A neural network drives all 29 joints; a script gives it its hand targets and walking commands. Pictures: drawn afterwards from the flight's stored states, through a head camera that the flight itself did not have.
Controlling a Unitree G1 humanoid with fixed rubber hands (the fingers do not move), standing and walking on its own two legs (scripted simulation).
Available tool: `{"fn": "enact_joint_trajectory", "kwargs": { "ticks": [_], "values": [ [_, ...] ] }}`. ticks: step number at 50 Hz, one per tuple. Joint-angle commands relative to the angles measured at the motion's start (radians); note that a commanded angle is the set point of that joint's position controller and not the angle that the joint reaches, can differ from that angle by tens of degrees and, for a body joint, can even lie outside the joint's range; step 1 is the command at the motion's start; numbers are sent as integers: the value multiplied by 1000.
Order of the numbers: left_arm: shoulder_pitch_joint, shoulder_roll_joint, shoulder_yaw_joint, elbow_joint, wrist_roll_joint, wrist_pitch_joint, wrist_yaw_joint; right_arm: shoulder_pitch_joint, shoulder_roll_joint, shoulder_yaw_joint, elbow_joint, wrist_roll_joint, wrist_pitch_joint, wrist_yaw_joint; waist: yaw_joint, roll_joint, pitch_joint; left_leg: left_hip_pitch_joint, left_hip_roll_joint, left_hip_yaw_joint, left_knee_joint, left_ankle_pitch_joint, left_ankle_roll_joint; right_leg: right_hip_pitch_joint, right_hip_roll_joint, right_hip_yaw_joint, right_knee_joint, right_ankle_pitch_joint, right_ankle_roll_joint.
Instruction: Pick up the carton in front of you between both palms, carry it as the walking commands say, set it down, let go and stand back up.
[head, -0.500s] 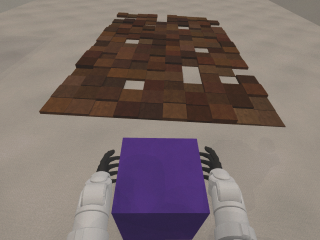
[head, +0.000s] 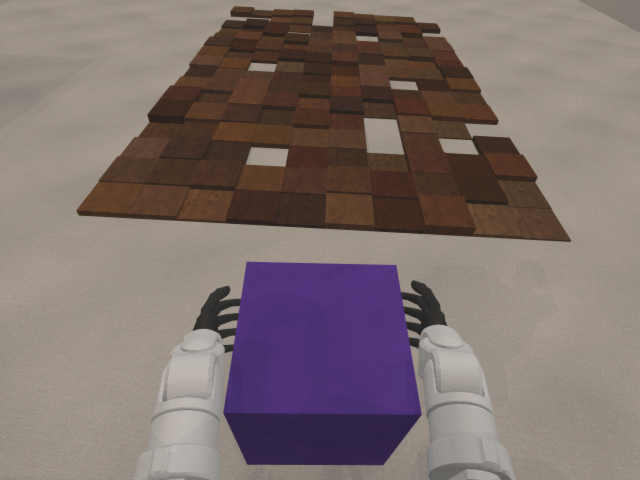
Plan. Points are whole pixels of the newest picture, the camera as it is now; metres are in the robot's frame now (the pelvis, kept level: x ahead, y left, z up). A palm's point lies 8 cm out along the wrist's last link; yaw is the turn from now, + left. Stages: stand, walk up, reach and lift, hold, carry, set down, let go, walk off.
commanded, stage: reach and lift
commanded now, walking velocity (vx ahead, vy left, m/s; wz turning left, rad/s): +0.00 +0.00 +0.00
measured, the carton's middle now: (318, 369) +0.30 +0.00 -0.05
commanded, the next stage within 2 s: hold in 0.44 s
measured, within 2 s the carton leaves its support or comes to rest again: neither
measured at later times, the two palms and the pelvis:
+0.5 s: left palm (207, 338) +0.29 +0.15 +0.04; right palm (435, 331) +0.30 -0.15 +0.05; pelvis +0.01 +0.00 +0.00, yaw +0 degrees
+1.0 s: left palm (204, 337) +0.29 +0.15 +0.05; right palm (440, 333) +0.29 -0.15 +0.06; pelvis +0.00 +0.00 +0.00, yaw +0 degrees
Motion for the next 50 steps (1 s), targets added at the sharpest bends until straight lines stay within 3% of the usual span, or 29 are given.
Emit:
{"fn": "enact_joint_trajectory", "kwargs": {
  "ticks": [1, 10, 21, 27, 34, 50],
  "values": [
    [-505, -932, -529, -56, -249, -46, -236, -398, 942, 526, 35, 230, 6, 257, -2, 13, -280, 148, -73, -3, -58, 167, 1, 31, 81, -14, -76, 162, -8],
    [-439, -921, -559, -123, -270, -25, -228, -336, 936, 563, -36, 254, 28, 249, 0, 9, -276, 176, -77, -10, -72, 241, 0, 72, 83, -7, -90, 241, -2],
    [-437, -900, -572, -163, -281, 1, -230, -326, 937, 579, -73, 269, 56, 240, 1, 3, -248, 173, -80, -8, -81, 210, 3, 87, 77, -1, -100, 233, 3],
    [-418, -901, -649, -261, -329, 40, -224, -300, 936, 648, -172, 312, 97, 230, -9, 3, -293, 213, -81, -14, -92, 275, -2, 136, 76, 3, -113, 316, 8],
    [-432, -867, -574, -206, -286, 81, -225, -330, 891, 586, -128, 281, 134, 237, -1, 4, -148, 161, -72, -7, -114, 85, 8, 67, 70, -5, -136, 105, -4],
    [-530, -910, -569, -156, -288, 70, -234, -430, 918, 569, -77, 273, 120, 252, -6, 8, -201, 168, -68, -3, -98, 56, 3, 56, 69, -14, -119, 67, -8]
  ]
}}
